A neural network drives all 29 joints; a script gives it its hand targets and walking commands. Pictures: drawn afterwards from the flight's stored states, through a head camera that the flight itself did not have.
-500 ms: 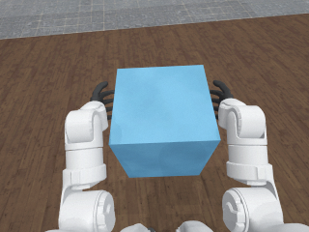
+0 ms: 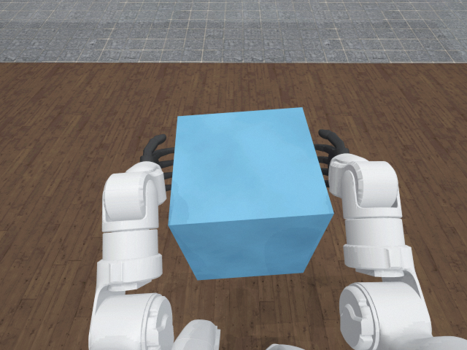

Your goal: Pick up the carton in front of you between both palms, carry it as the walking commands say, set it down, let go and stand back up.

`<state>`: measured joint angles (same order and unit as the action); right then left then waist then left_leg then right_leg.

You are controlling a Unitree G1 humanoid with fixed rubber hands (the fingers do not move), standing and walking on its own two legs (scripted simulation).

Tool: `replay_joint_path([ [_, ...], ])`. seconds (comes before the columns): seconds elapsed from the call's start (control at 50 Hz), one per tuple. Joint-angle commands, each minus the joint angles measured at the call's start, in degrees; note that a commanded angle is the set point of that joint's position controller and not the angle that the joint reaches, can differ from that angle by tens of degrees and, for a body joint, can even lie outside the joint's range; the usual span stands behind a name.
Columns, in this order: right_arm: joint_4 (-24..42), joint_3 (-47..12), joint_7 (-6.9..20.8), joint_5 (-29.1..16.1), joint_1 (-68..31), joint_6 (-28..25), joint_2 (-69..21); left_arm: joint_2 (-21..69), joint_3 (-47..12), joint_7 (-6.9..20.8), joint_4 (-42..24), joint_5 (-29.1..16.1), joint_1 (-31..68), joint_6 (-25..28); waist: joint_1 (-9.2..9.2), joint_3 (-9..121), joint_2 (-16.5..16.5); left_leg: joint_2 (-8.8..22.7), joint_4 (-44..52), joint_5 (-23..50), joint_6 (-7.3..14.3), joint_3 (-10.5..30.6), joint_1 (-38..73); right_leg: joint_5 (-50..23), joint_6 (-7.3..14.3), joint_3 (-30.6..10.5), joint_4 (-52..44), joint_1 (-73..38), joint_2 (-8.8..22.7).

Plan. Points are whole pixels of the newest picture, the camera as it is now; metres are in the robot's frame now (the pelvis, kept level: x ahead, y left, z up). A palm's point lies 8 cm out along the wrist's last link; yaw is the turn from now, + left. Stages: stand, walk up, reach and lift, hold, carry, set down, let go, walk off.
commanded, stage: carry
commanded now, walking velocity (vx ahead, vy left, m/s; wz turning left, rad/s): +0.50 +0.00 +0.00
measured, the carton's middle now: (245, 200) +0.35 +0.02 +0.01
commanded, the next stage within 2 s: none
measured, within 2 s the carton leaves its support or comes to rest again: neither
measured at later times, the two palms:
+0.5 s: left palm (196, 71) +0.69 +0.15 +0.04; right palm (320, 85) +0.65 -0.15 +0.04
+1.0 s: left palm (202, 32) +0.95 +0.17 +0.00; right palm (298, 31) +0.97 -0.13 -0.01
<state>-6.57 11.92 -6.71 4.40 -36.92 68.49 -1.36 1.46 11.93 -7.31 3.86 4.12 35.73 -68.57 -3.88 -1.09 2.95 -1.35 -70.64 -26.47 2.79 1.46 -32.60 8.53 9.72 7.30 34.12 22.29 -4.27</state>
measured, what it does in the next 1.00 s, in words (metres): goes down: left foot 0.05 m lower, then right foot 0.04 m lower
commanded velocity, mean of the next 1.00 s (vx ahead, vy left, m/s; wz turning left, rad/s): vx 0.50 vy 0.00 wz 0.00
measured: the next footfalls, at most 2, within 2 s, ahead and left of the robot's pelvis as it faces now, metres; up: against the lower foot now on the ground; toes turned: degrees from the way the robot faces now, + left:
left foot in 0.28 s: +0.35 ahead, +0.08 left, -0.05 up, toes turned +2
right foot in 0.76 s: +0.64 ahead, -0.04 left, -0.09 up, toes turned -4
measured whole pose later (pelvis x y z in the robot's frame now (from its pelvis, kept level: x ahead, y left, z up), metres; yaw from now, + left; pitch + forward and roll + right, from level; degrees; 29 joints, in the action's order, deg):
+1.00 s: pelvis +0.61 +0.00 -0.09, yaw +0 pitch +5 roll +2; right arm -7.3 10.4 -7.1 4.2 -34.4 68.8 -1.2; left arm 0.8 11.1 -7.6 6.3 2.3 33.6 -67.8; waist -4.0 0.0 1.9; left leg 1.3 -62.0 -20.6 2.1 1.2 -38.7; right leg 10.0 8.4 6.0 34.5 21.2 -2.8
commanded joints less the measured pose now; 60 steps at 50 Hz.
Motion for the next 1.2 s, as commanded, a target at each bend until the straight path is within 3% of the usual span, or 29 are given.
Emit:
replay_joint_path([
  [0.0, 11.5, -35.7, 9.9, -20.5, -39.7, -3.8, -60.6, 68.0, -41.8, 16.0, -9.5, -31.9, 48.2, 2.4, -0.30, 28.9, 1.4, 1.3, 14.8, 14.2, -0.3, -3.2, -7.4, -39.3, 0.2, -20.3, -7.4, -26.5, 16.2],
  [0.06, 13.8, -36.6, 8.8, -19.8, -39.1, -4.6, -59.6, 66.8, -41.5, 15.8, -9.6, -32.0, 45.4, 2.9, -1.57, 28.8, 2.6, -0.8, 27.9, 26.9, 0.3, -7.2, -5.0, -44.1, -3.2, -12.1, -4.0, -28.7, 10.1],
  [0.12, 14.4, -38.6, 8.6, -19.5, -38.0, -4.3, -58.0, 64.4, -41.0, 15.7, -7.8, -30.5, 40.6, 3.1, -2.85, 27.4, 3.2, -3.3, 41.1, 37.6, 1.2, -10.5, 1.9, -40.4, -3.0, -8.7, 0.3, -29.1, 7.9],
  [0.18, 15.0, -38.9, 9.3, -19.5, -37.0, -3.2, -55.4, 62.5, -41.3, 15.2, -6.9, -29.1, 38.2, 3.0, 1.76, 28.9, 3.0, -3.0, 52.4, 46.7, 2.2, -10.5, 18.8, -38.0, -3.9, -5.3, 14.5, -24.0, 7.5],
  [0.2, 13.6, -38.4, 9.7, -19.1, -36.0, -2.7, -54.2, 61.4, -40.9, 15.0, -5.7, -28.5, 37.7, 2.6, 4.40, 30.1, -0.1, 0.9, 51.2, 49.5, 3.1, -7.8, 29.3, -29.1, -5.2, -5.1, 21.5, -16.8, 7.0],
  [0.22, 11.1, -37.8, 10.1, -18.9, -34.0, -2.2, -52.7, 60.4, -40.5, 14.9, -3.9, -27.9, 36.7, 2.1, 6.76, 31.6, -8.0, 10.5, 45.7, 68.1, 6.8, -0.3, 42.8, -3.4, -7.1, -5.1, 31.9, -2.8, 4.9],
  [0.24, 9.2, -37.3, 10.4, -18.9, -32.3, -1.7, -51.4, 59.8, -40.1, 14.9, -2.0, -27.2, 35.8, 1.4, 7.59, 36.2, -14.7, 21.5, 33.8, 87.6, 13.2, 13.8, 57.8, 27.1, -8.2, -6.6, 44.6, 14.2, 0.3],
  [0.26, 9.0, -36.7, 10.5, -19.4, -33.4, -1.4, -50.9, 58.7, -39.3, 14.9, -0.6, -26.3, 34.2, 0.9, 9.44, 41.4, -15.8, 25.5, 33.2, 77.0, 17.1, 24.8, 62.9, 29.3, -7.4, -9.9, 51.2, 22.5, 0.2],
  [0.28, 10.4, -38.5, 11.1, -21.9, -35.9, -1.3, -53.7, 60.3, -38.5, 14.5, -2.0, -26.5, 34.9, 0.8, 10.77, 42.5, -10.1, 25.7, 37.4, 54.8, 18.9, 27.4, 63.5, 27.8, -7.3, -11.1, 53.0, 28.3, 1.8],
  [0.32, 14.1, -42.0, 12.4, -26.9, -43.1, -1.8, -60.4, 59.5, -36.7, 13.8, -6.2, -24.6, 39.8, 1.0, 8.22, 35.1, -1.9, 19.5, 42.2, 39.7, 15.5, 22.7, 48.2, 20.3, -6.9, -11.4, 43.4, 25.0, 5.2],
  [0.36, 16.2, -43.0, 13.5, -30.8, -47.8, -1.8, -63.2, 58.9, -36.2, 12.6, -7.3, -23.1, 40.3, 1.5, 6.74, 30.9, -1.9, 16.6, 46.2, 37.3, 11.8, 18.6, 36.3, 17.4, -6.9, -9.0, 35.7, 18.3, 4.8],
  [0.4, 16.1, -43.2, 14.1, -32.4, -48.3, -2.3, -64.9, 59.7, -36.2, 11.7, -7.3, -21.0, 38.0, 2.1, 6.81, 31.3, -5.8, 16.0, 45.5, 39.3, 11.2, 16.6, 35.7, 14.3, -6.8, -8.6, 32.1, 18.2, 4.9],
  [0.5, 14.4, -42.0, 15.0, -32.7, -46.7, -3.0, -64.7, 60.0, -38.6, 10.4, -9.5, -19.6, 38.5, 3.3, 8.71, 30.5, -10.3, 12.1, 41.2, 61.7, 7.3, 7.4, 42.7, 0.8, -7.0, -5.5, 19.7, 22.2, 4.5],
  [0.6, 12.4, -40.5, 14.7, -30.7, -41.7, -2.5, -61.4, 57.9, -40.2, 9.9, -11.1, -20.6, 38.2, 2.8, 11.18, 27.7, -9.1, 6.7, 37.3, 60.5, 4.7, 1.1, 44.3, -13.9, -6.4, 0.5, -0.7, 15.6, 0.1],
  [0.64, 9.8, -40.1, 14.6, -29.2, -38.8, -1.9, -59.6, 56.5, -39.4, 10.4, -8.9, -20.2, 36.0, 1.9, 10.26, 27.5, -9.1, 6.0, 31.6, 59.2, 4.2, -0.9, 40.5, -18.8, -5.0, 2.0, -8.4, 6.0, -1.5],
  [0.66, 7.7, -39.7, 14.5, -28.4, -37.4, -1.6, -58.9, 56.0, -38.7, 10.8, -6.7, -19.7, 34.5, 1.4, 7.85, 28.2, -9.2, 5.7, 25.7, 58.2, 3.0, -2.5, 37.9, -23.0, -4.3, 2.1, -12.8, -1.3, -1.3],
  [0.68, 5.3, -39.2, 14.5, -27.6, -36.1, -1.4, -58.5, 55.4, -37.7, 11.4, -4.4, -19.1, 33.5, 1.0, 4.96, 29.3, -8.1, 5.1, 19.2, 53.6, 1.6, -4.1, 31.9, -27.3, -3.7, 1.2, -14.4, -11.4, 1.1],
  [0.7, 3.1, -38.5, 14.6, -26.9, -36.0, -1.2, -58.5, 54.7, -36.3, 11.9, -2.0, -18.4, 32.1, 0.8, 2.08, 30.5, -3.8, 4.0, 11.3, 39.9, 0.1, -4.7, 20.8, -38.8, -2.1, -4.6, -10.6, -23.6, 7.9],
  [0.72, 1.8, -37.8, 14.7, -26.7, -37.6, -1.0, -59.1, 53.7, -34.7, 12.3, 0.2, -18.1, 31.2, 0.8, 0.09, 32.8, 7.1, -0.9, -2.2, 6.5, -1.1, -3.0, 1.7, -65.5, 4.5, -19.8, 0.2, -39.2, 20.2],
  [0.74, 0.1, -36.6, 14.8, -26.4, -37.1, -0.9, -59.2, 53.7, -34.4, 12.4, 1.4, -18.8, 31.8, 0.9, -0.23, 38.5, 13.3, -3.4, -13.4, -12.5, -1.2, 1.0, -11.0, -59.6, 11.5, -34.5, 3.5, -48.3, 28.1],
  [0.76, -0.6, -36.2, 14.6, -26.5, -38.5, -1.1, -60.2, 55.0, -34.0, 12.7, 1.3, -19.8, 33.9, 0.9, -0.01, 38.1, 9.7, -2.0, -15.6, -10.6, 0.6, 3.1, -15.8, -42.6, 12.8, -38.8, 1.2, -47.4, 28.2],
  [0.78, 2.5, -36.7, 14.0, -26.6, -40.1, -1.7, -62.5, 58.1, -36.6, 13.6, -1.1, -21.9, 37.5, 1.2, -0.10, 36.9, 4.4, 0.1, -12.4, -7.2, 0.5, 3.3, -16.7, -23.1, 10.9, -35.4, -3.1, -42.4, 25.4],
  [0.8, 3.0, -36.4, 13.5, -25.8, -42.2, -1.8, -62.4, 60.0, -37.2, 14.3, -1.3, -23.5, 40.0, 1.5, 0.99, 31.2, -0.8, 1.5, -6.4, -3.4, 0.1, 2.5, -15.2, -18.9, 8.7, -33.2, -5.2, -33.8, 23.0],
  [0.82, 4.6, -35.9, 13.0, -25.0, -43.1, -2.3, -62.8, 62.4, -38.1, 14.8, -3.6, -25.7, 43.3, 1.9, 1.37, 28.3, -2.7, 2.0, -1.1, -1.3, 0.0, 1.3, -11.9, -19.6, 6.3, -29.1, -7.3, -26.9, 20.7],
  [0.88, 8.5, -35.6, 11.2, -23.8, -42.4, -3.5, -63.0, 66.6, -40.1, 15.3, -7.9, -30.1, 48.4, 2.8, 1.50, 28.6, 1.4, 1.9, 5.5, 3.2, -0.9, -1.6, -6.7, -17.4, 3.9, -25.9, -10.5, -19.7, 19.0],
  [1.0, 14.4, -38.1, 8.5, -22.5, -40.7, -4.4, -61.2, 65.3, -40.1, 15.1, -10.0, -31.0, 43.9, 3.0, -0.61, 30.3, 3.5, 2.0, 19.4, 20.3, -0.4, -4.0, -10.0, -39.1, -0.5, -16.3, -6.2, -29.0, 14.3],
  [1.12, 13.4, -39.3, 9.0, -21.3, -37.0, -2.4, -56.4, 60.3, -40.2, 14.6, -7.1, -28.4, 37.6, 2.1, -3.07, 27.1, 3.6, -1.8, 43.3, 35.1, 1.1, -8.5, -3.5, -35.7, -0.5, -10.6, 1.7, -33.7, 9.7],
  [1.14, 12.4, -38.8, 9.5, -21.0, -36.0, -1.8, -55.5, 59.6, -40.2, 14.5, -5.9, -27.9, 36.7, 2.0, -2.16, 27.0, 3.1, -2.1, 47.9, 38.1, 1.7, -8.6, 2.3, -34.9, -1.1, -9.5, 5.3, -31.4, 9.4],
  [1.18, 8.7, -36.6, 10.5, -20.1, -33.3, -0.9, -53.5, 59.0, -40.1, 14.4, -3.1, -27.0, 36.4, 1.6, 3.19, 29.3, -0.7, 0.9, 52.5, 46.6, 2.7, -7.4, 23.0, -26.2, -3.8, -6.7, 18.2, -20.5, 7.4],
])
